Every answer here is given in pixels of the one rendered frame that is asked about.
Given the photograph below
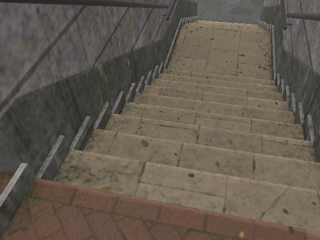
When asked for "stairs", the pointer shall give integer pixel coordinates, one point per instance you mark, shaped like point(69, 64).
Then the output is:
point(219, 143)
point(227, 25)

